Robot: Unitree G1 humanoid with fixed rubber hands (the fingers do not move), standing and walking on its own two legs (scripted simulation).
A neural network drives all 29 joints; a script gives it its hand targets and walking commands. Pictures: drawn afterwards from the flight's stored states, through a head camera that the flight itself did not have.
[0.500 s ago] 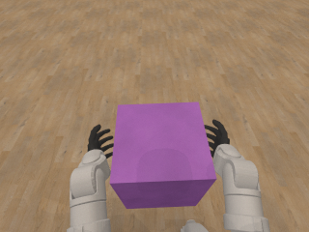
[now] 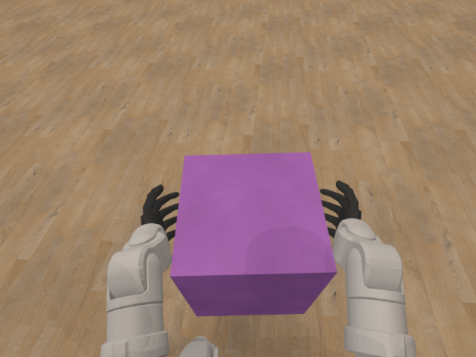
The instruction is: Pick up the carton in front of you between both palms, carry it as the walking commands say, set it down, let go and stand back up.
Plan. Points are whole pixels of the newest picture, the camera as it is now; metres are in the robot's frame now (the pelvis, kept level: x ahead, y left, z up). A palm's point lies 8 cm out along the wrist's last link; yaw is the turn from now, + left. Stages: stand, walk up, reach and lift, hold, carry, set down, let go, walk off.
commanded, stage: carry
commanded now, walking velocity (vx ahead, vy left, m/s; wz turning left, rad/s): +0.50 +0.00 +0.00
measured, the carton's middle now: (249, 241) +0.34 +0.02 +0.01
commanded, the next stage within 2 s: none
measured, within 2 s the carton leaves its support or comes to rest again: neither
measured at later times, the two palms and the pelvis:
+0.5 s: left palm (176, 114) +0.62 +0.18 +0.08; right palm (310, 115) +0.60 -0.12 +0.09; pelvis +0.32 +0.05 +0.01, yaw -2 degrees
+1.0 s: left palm (201, 61) +0.84 +0.15 +0.10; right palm (310, 57) +0.85 -0.15 +0.10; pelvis +0.63 -0.01 +0.01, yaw +1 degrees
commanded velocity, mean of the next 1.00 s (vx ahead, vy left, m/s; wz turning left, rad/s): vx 0.50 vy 0.00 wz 0.00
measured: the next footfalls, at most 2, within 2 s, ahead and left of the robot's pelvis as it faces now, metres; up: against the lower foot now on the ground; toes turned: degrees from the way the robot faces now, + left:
left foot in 0.24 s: +0.34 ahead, +0.12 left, +0.00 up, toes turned +6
right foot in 0.72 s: +0.63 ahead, -0.10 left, +0.00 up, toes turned -12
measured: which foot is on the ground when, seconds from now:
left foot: up 0.00-0.22, down 0.24-0.76, up 0.78-1.00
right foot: down 0.00-0.24, up 0.26-0.70, down 0.72-1.00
